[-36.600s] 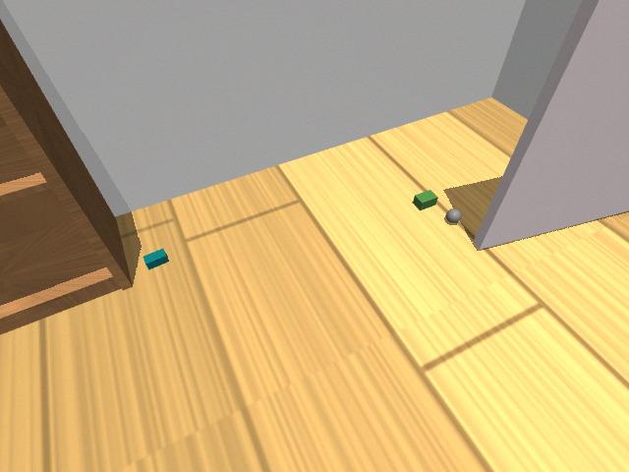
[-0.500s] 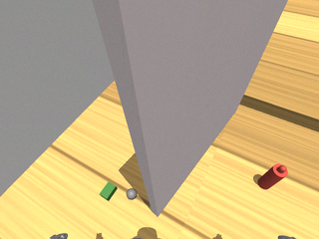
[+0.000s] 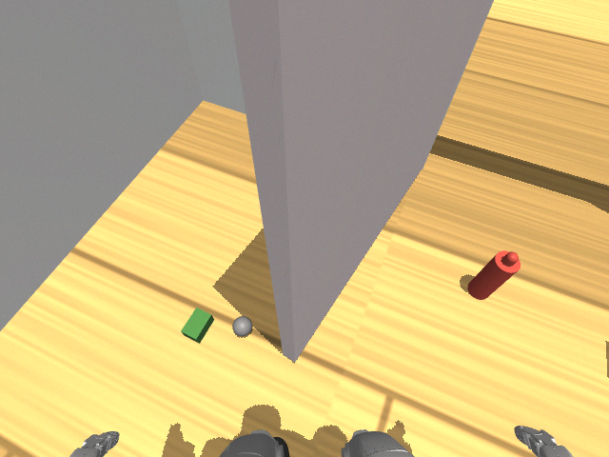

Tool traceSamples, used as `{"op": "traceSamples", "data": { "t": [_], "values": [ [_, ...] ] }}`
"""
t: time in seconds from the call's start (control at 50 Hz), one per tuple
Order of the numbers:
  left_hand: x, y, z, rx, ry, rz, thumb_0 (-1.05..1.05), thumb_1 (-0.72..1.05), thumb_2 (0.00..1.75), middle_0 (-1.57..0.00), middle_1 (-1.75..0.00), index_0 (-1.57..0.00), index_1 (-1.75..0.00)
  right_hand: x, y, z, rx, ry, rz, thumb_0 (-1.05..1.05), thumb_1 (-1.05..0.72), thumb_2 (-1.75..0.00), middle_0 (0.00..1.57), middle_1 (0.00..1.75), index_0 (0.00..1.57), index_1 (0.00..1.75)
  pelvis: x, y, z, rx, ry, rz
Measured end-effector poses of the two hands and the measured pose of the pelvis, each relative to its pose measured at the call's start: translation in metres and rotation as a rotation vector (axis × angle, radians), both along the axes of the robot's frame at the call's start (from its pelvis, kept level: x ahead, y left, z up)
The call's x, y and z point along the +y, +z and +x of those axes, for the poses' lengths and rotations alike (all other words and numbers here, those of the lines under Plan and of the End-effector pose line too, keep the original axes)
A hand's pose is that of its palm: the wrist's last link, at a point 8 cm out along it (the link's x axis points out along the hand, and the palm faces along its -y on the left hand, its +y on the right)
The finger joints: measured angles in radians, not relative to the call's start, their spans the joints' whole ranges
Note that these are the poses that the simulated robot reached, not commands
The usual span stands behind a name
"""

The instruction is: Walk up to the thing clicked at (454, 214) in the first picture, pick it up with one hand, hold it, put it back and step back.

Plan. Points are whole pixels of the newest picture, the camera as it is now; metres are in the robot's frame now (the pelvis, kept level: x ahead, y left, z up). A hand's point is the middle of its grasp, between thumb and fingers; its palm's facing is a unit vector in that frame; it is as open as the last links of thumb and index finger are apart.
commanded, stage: step back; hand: left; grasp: from above
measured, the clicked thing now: (242, 326) +0.50 +0.21 -0.73
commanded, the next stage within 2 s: none
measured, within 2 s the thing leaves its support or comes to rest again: neither
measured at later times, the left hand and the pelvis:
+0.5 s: hand out of the picture -0.02 +0.26 -0.15, palm faces +0.04 -0.93 -0.36, open 7.4 cm; pelvis -0.15 -0.01 -0.01, yaw +3 degrees
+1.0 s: hand out of the picture -0.25 +0.22 -0.13, palm faces -0.01 -0.91 -0.41, open 7.3 cm; pelvis -0.31 -0.05 +0.00, yaw -1 degrees
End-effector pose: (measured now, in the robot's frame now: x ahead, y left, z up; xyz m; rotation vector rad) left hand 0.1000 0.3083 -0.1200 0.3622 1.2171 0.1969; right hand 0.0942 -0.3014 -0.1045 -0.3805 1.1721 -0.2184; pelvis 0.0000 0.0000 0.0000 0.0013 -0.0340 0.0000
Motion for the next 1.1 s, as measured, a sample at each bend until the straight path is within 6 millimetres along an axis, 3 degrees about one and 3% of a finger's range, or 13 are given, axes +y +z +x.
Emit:
{"op": "traceSamples", "data": {
  "t": [0.14, 0.3, 0.38, 0.46, 0.52, 0.64, 0.76, 0.86, 0.94, 1.0, 1.1],
  "values": [
    [-0.017, 0.013, -0.044, -0.033, -0.009, 0.028, 0.01, 0.91, 0.89, -0.21, -0.30, -0.21, -0.30, -0.019, -0.019, -0.030, -0.029, -0.023, 0.046, 0.01, -0.90, -0.90, 0.21, 0.30, 0.21, 0.30, -0.017, -0.007, -0.036, -0.035, -0.002, -0.026],
    [-0.022, 0.035, -0.083, -0.087, 0.017, 0.033, 0.01, 0.90, 0.89, -0.21, -0.30, -0.21, -0.30, -0.034, 0.000, -0.076, 0.007, 0.001, 0.019, 0.01, -0.90, -0.90, 0.21, 0.30, 0.20, 0.30, -0.021, 0.009, -0.075, 0.005, -0.001, 0.034],
    [-0.018, 0.032, -0.094, -0.137, 0.010, 0.029, 0.01, 0.90, 0.89, -0.21, -0.30, -0.21, -0.30, -0.036, 0.000, -0.104, 0.042, 0.026, -0.023, 0.01, -0.90, -0.90, 0.21, 0.30, 0.20, 0.30, -0.016, 0.005, -0.100, 0.015, 0.033, 0.013],
    [-0.008, 0.015, -0.113, -0.179, 0.018, 0.002, 0.01, 0.90, 0.89, -0.21, -0.30, -0.21, -0.30, -0.028, -0.001, -0.130, 0.054, 0.056, -0.057, 0.01, -0.90, -0.90, 0.20, 0.30, 0.20, 0.30, -0.008, -0.006, -0.131, 0.000, 0.070, 0.000],
    [-0.003, 0.005, -0.138, -0.155, 0.037, -0.024, 0.01, 0.91, 0.89, -0.21, -0.30, -0.21, -0.30, -0.014, 0.007, -0.153, 0.049, 0.062, -0.050, 0.01, -0.90, -0.90, 0.20, 0.30, 0.20, 0.30, -0.005, -0.004, -0.151, -0.024, 0.050, 0.032],
    [-0.003, 0.010, -0.193, -0.098, 0.069, -0.049, 0.01, 0.91, 0.89, -0.21, -0.30, -0.21, -0.30, -0.007, 0.028, -0.184, 0.026, 0.074, -0.052, 0.01, -0.90, -0.90, 0.21, 0.30, 0.21, 0.30, -0.005, 0.011, -0.182, -0.002, 0.047, -0.035],
    [-0.002, 0.005, -0.251, -0.025, 0.062, -0.008, 0.01, 0.91, 0.89, -0.21, -0.30, -0.21, -0.30, -0.017, 0.029, -0.196, -0.070, 0.078, -0.053, 0.01, -0.90, -0.90, 0.21, 0.30, 0.21, 0.30, -0.016, 0.006, -0.223, 0.005, 0.005, -0.023],
    [-0.017, 0.001, -0.292, 0.006, 0.023, 0.026, 0.01, 0.91, 0.89, -0.21, -0.30, -0.20, -0.30, -0.038, 0.012, -0.220, -0.136, 0.071, -0.033, 0.00, -0.90, -0.90, 0.21, 0.30, 0.21, 0.30, -0.032, -0.008, -0.265, -0.007, -0.035, 0.000],
    [-0.039, 0.012, -0.329, -0.004, 0.023, 0.027, 0.01, 0.91, 0.89, -0.21, -0.30, -0.21, -0.30, -0.056, -0.005, -0.256, -0.119, 0.030, -0.004, 0.00, -0.90, -0.90, 0.21, 0.30, 0.21, 0.30, -0.043, -0.009, -0.297, -0.034, -0.004, -0.040],
    [-0.047, 0.026, -0.355, -0.009, 0.033, 0.034, 0.01, 0.91, 0.89, -0.21, -0.30, -0.21, -0.30, -0.060, -0.003, -0.290, -0.072, 0.009, 0.019, 0.01, -0.90, -0.90, 0.21, 0.30, 0.20, 0.30, -0.049, 0.001, -0.313, -0.024, -0.024, 0.031],
    [-0.048, 0.039, -0.372, -0.052, 0.040, 0.057, 0.01, 0.90, 0.89, -0.21, -0.30, -0.21, -0.30, -0.067, -0.004, -0.350, 0.002, 0.010, 0.013, 0.01, -0.90, -0.90, 0.21, 0.30, 0.20, 0.30, -0.052, 0.007, -0.343, 0.007, 0.009, 0.039]
  ]
}}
